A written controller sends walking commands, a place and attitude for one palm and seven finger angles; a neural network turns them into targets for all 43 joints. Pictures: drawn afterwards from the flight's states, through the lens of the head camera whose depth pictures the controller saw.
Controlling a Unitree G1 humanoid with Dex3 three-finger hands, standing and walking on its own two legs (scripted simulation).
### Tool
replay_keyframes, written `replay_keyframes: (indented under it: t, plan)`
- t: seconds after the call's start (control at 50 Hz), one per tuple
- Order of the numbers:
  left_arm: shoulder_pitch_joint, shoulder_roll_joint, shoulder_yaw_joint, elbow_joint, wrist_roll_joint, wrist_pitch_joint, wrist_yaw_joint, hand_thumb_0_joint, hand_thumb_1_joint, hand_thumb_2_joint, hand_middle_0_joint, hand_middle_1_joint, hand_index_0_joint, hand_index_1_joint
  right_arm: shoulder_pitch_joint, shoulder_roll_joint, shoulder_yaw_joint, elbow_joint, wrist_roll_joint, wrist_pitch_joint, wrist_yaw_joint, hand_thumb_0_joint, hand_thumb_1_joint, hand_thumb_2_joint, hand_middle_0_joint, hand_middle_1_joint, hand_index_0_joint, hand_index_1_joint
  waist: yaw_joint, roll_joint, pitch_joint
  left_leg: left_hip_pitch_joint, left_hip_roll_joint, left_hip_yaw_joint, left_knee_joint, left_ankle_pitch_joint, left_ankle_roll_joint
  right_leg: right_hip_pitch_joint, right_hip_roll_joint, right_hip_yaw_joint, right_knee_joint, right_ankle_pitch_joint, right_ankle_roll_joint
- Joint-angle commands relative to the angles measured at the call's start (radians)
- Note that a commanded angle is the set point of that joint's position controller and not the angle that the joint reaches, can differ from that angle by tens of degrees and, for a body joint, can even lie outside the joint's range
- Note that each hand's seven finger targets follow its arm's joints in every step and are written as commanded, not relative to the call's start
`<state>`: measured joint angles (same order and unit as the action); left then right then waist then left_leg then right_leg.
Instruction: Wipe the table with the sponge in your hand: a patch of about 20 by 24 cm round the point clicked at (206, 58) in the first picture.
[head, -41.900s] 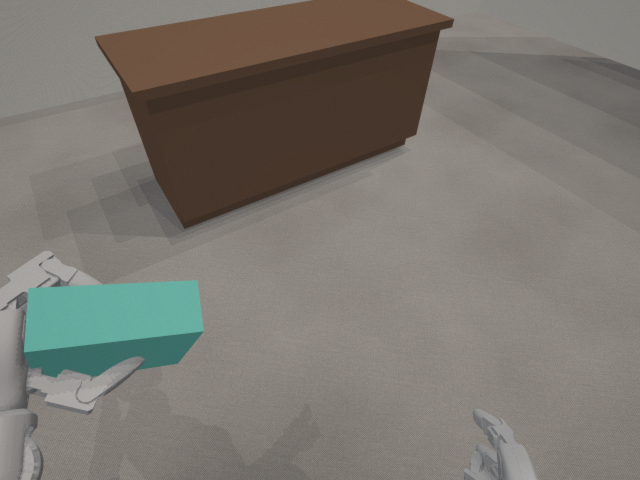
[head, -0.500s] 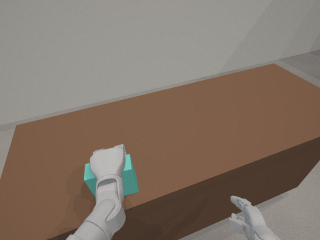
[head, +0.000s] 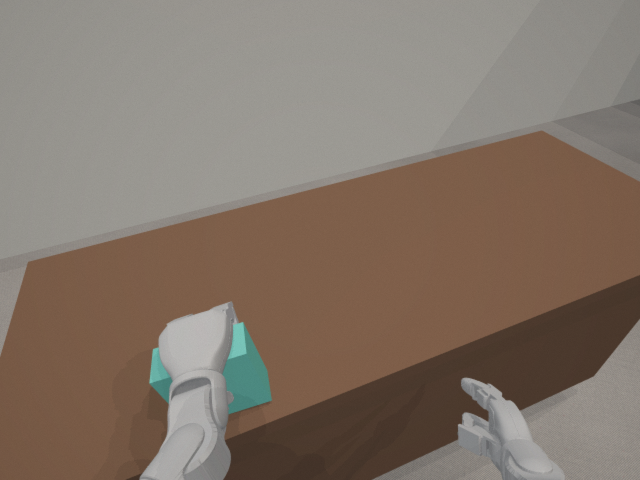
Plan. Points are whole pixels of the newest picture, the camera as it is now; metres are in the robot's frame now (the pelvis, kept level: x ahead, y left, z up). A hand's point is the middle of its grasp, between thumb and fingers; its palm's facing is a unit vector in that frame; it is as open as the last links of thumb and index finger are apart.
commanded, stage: slide back across to the middle lane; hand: left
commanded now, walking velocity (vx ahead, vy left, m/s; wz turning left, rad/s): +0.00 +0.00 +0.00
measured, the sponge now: (220, 383) +0.26 +0.18 -0.03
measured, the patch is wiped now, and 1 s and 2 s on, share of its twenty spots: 1.00 1.00 1.00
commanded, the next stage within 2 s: wipe forward along the middle lane in 1.06 s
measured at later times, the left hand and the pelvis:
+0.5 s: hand (183, 375) +0.24 +0.22 +0.03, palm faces +0.02 -0.17 -0.99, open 9.6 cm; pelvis +0.00 +0.01 +0.00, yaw +0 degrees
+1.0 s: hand (185, 376) +0.24 +0.22 +0.02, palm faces -0.01 -0.14 -0.99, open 9.6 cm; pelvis -0.01 +0.00 +0.00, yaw +0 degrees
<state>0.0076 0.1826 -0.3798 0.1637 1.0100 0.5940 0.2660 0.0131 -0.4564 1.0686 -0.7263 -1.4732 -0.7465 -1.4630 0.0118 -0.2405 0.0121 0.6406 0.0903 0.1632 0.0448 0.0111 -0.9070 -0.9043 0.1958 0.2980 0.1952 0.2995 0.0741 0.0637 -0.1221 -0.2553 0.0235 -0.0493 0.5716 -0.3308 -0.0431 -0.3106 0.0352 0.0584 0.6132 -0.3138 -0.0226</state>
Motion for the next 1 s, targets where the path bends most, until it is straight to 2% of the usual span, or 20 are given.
replay_keyframes:
  t: [0.0, 0.06, 0.08, 0.1, 0.16, 0.18, 0.24, 0.28, 0.3, 0.38, 0.46, 0.48, 0.54, 0.58, 0.64, 0.68, 0.72, 0.78, 0.82, 0.98]
  plan:
    - [0.009, 0.104, 0.094, -0.104, 0.006, 0.019, -0.021, 0.0, 0.1, 1.3, -1.2, -1.6, -1.2, -1.6, -0.249, -0.082, -0.034, -0.19, -0.003, -0.066, 0.004, 0.0, -0.9, -0.9, 0.2, 0.3, 0.2, 0.3, 0.043, -0.136, -0.092, -0.006, -0.062, 0.063, -0.048, 0.252, 0.065, 0.126, 0.009, -0.021, -0.105, 0.315, -0.046]
    - [0.044, 0.116, 0.107, -0.121, 0.004, 0.007, -0.025, 0.0, 0.1, 1.3, -1.2, -1.6, -1.2, -1.6, -0.25, -0.081, -0.031, -0.191, -0.004, -0.073, 0.002, 0.0, -0.9, -0.9, 0.2, 0.3, 0.2, 0.3, 0.045, -0.148, -0.074, -0.003, -0.063, 0.062, -0.05, 0.263, 0.063, 0.131, 0.009, -0.015, -0.112, 0.339, -0.045]
    - [0.046, 0.17, 0.163, -0.124, 0.007, 0.002, -0.021, 0.0, 0.1, 1.3, -1.2, -1.6, -1.2, -1.6, -0.246, -0.091, -0.033, -0.183, -0.007, -0.073, 0.001, 0.0, -0.9, -0.9, 0.2, 0.3, 0.2, 0.3, 0.049, -0.132, -0.072, 0.0, -0.062, 0.057, -0.054, 0.258, 0.06, 0.127, 0.014, 0.001, -0.119, 0.329, -0.05]
    - [0.048, 0.139, 0.131, -0.15, 0.003, 0.003, -0.022, 0.0, 0.1, 1.3, -1.2, -1.6, -1.2, -1.6, -0.253, -0.082, -0.029, -0.194, -0.007, -0.071, -0.001, 0.0, -0.9, -0.9, 0.2, 0.3, 0.2, 0.3, 0.048, -0.116, -0.082, -0.001, -0.063, 0.064, -0.057, 0.256, 0.063, 0.138, 0.006, -0.013, -0.113, 0.327, -0.045]
    - [0.061, 0.145, 0.138, -0.147, 0.004, -0.007, -0.027, 0.0, 0.1, 1.3, -1.2, -1.6, -1.2, -1.6, -0.251, -0.084, -0.03, -0.188, -0.008, -0.078, -0.007, 0.0, -0.9, -0.9, 0.2, 0.3, 0.2, 0.3, 0.044, -0.123, -0.048, 0.007, -0.063, 0.061, -0.058, 0.253, 0.062, 0.116, 0.01, -0.007, -0.13, 0.303, -0.045]
    - [0.069, 0.187, 0.183, -0.162, 0.007, -0.013, -0.024, 0.0, 0.1, 1.3, -1.2, -1.6, -1.2, -1.6, -0.244, -0.091, -0.032, -0.184, -0.011, -0.079, -0.008, 0.0, -0.9, -0.9, 0.2, 0.3, 0.2, 0.3, 0.051, -0.096, -0.062, 0.016, -0.063, 0.055, -0.061, 0.258, 0.061, 0.121, 0.015, 0.006, -0.131, 0.305, -0.052]
    - [0.076, 0.161, 0.158, -0.169, 0.004, -0.02, -0.031, 0.0, 0.1, 1.3, -1.2, -1.6, -1.2, -1.6, -0.243, -0.085, -0.029, -0.189, -0.011, -0.081, -0.012, 0.0, -0.9, -0.9, 0.2, 0.3, 0.2, 0.3, 0.046, -0.108, -0.05, 0.013, -0.061, 0.056, -0.065, 0.257, 0.062, 0.117, 0.013, -0.008, -0.131, 0.292, -0.048]
    - [0.085, 0.218, 0.215, -0.178, 0.006, -0.029, -0.031, 0.0, 0.1, 1.3, -1.2, -1.6, -1.2, -1.6, -0.242, -0.094, -0.031, -0.184, -0.014, -0.085, -0.018, 0.0, -0.9, -0.9, 0.2, 0.3, 0.2, 0.3, 0.054, -0.105, -0.048, 0.018, -0.061, 0.05, -0.07, 0.245, 0.061, 0.116, 0.016, 0.012, -0.146, 0.262, -0.051]
    - [0.08, 0.187, 0.185, -0.188, 0.005, -0.03, -0.033, 0.0, 0.1, 1.3, -1.2, -1.6, -1.2, -1.6, -0.243, -0.086, -0.03, -0.191, -0.013, -0.085, -0.02, 0.0, -0.9, -0.9, 0.2, 0.3, 0.2, 0.3, 0.049, -0.099, -0.052, 0.017, -0.061, 0.058, -0.071, 0.242, 0.064, 0.119, 0.009, -0.006, -0.142, 0.251, -0.046]
    - [0.051, 0.215, 0.211, -0.17, 0.013, -0.041, -0.039, 0.0, 0.1, 1.3, -1.2, -1.6, -1.2, -1.6, -0.238, -0.095, -0.031, -0.179, -0.019, -0.096, -0.031, 0.0, -0.9, -0.9, 0.2, 0.3, 0.2, 0.3, 0.048, -0.101, -0.025, 0.023, -0.061, 0.049, -0.079, 0.216, 0.064, 0.088, 0.015, 0.011, -0.17, 0.193, -0.049]
    - [0.031, 0.185, 0.183, -0.142, 0.021, -0.048, -0.044, 0.0, 0.1, 1.3, -1.2, -1.6, -1.2, -1.6, -0.231, -0.091, -0.032, -0.177, -0.018, -0.111, -0.034, 0.0, -0.9, -0.9, 0.2, 0.3, 0.2, 0.3, 0.046, -0.124, -0.036, 0.013, -0.061, 0.053, -0.078, 0.214, 0.066, 0.091, 0.011, -0.009, -0.16, 0.199, -0.045]
    - [0.03, 0.225, 0.225, -0.145, 0.023, -0.05, -0.04, 0.0, 0.1, 1.3, -1.2, -1.6, -1.2, -1.6, -0.226, -0.097, -0.035, -0.172, -0.02, -0.112, -0.037, 0.0, -0.9, -0.9, 0.2, 0.3, 0.2, 0.3, 0.053, -0.112, -0.044, 0.019, -0.061, 0.047, -0.083, 0.208, 0.064, 0.092, 0.015, 0.007, -0.168, 0.18, -0.05]
    - [0.041, 0.166, 0.176, -0.115, 0.03, -0.056, -0.037, 0.0, 0.1, 1.3, -1.2, -1.6, -1.2, -1.6, -0.224, -0.088, -0.035, -0.175, -0.019, -0.121, -0.034, 0.0, -0.9, -0.9, 0.2, 0.3, 0.2, 0.3, 0.051, -0.116, -0.052, 0.009, -0.062, 0.052, -0.075, 0.221, 0.065, 0.091, 0.014, -0.018, -0.147, 0.207, -0.049]
    - [0.027, 0.212, 0.223, -0.111, 0.033, -0.064, -0.028, 0.0, 0.1, 1.3, -1.2, -1.6, -1.2, -1.6, -0.215, -0.099, -0.04, -0.165, -0.023, -0.122, -0.036, 0.0, -0.9, -0.9, 0.2, 0.3, 0.2, 0.3, 0.054, -0.117, -0.064, 0.008, -0.062, 0.048, -0.074, 0.217, 0.063, 0.088, 0.018, -0.001, -0.15, 0.21, -0.052]
    - [0.023, 0.162, 0.178, -0.096, 0.027, -0.062, -0.023, 0.0, 0.1, 1.3, -1.2, -1.6, -1.2, -1.6, -0.218, -0.092, -0.038, -0.17, -0.02, -0.123, -0.038, 0.0, -0.9, -0.9, 0.2, 0.3, 0.2, 0.3, 0.046, -0.12, -0.053, -0.003, -0.061, 0.053, -0.072, 0.206, 0.063, 0.077, 0.014, -0.019, -0.146, 0.198, -0.047]
    - [-0.004, 0.22, 0.235, -0.091, 0.025, -0.058, -0.016, 0.0, 0.1, 1.3, -1.2, -1.6, -1.2, -1.6, -0.22, -0.101, -0.041, -0.163, -0.023, -0.122, -0.045, 0.0, -0.9, -0.9, 0.2, 0.3, 0.2, 0.3, 0.052, -0.13, -0.048, -0.002, -0.062, 0.047, -0.075, 0.184, 0.063, 0.071, 0.015, 0.005, -0.167, 0.159, -0.048]
    - [-0.031, 0.168, 0.186, -0.073, 0.026, -0.053, -0.019, 0.0, 0.1, 1.3, -1.2, -1.6, -1.2, -1.6, -0.221, -0.092, -0.038, -0.165, -0.02, -0.123, -0.048, 0.0, -0.9, -0.9, 0.2, 0.3, 0.2, 0.3, 0.042, -0.137, -0.042, -0.005, -0.063, 0.053, -0.073, 0.181, 0.066, 0.064, 0.011, -0.014, -0.162, 0.153, -0.043]
    - [-0.016, 0.229, 0.25, -0.073, 0.025, -0.057, -0.016, 0.0, 0.1, 1.3, -1.2, -1.6, -1.2, -1.6, -0.216, -0.102, -0.04, -0.161, -0.024, -0.126, -0.052, 0.0, -0.9, -0.9, 0.2, 0.3, 0.2, 0.3, 0.056, -0.122, -0.064, -0.005, -0.065, 0.047, -0.076, 0.184, 0.063, 0.081, 0.014, 0.0, -0.162, 0.162, -0.049]
    - [-0.016, 0.178, 0.198, -0.072, 0.021, -0.059, -0.023, 0.0, 0.1, 1.3, -1.2, -1.6, -1.2, -1.6, -0.22, -0.093, -0.036, -0.17, -0.021, -0.127, -0.054, 0.0, -0.9, -0.9, 0.2, 0.3, 0.2, 0.3, 0.047, -0.129, -0.051, -0.007, -0.065, 0.055, -0.073, 0.179, 0.065, 0.075, 0.008, -0.011, -0.164, 0.158, -0.042]
    - [-0.024, 0.187, 0.21, -0.046, 0.035, -0.07, -0.024, 0.0, 0.1, 1.3, -1.2, -1.6, -1.2, -1.6, -0.206, -0.1, -0.042, -0.163, -0.025, -0.133, -0.053, 0.0, -0.9, -0.9, 0.2, 0.3, 0.2, 0.3, 0.05, -0.117, -0.063, 0.0, -0.065, 0.046, -0.068, 0.189, 0.063, 0.059, 0.016, -0.007, -0.158, 0.159, -0.051]
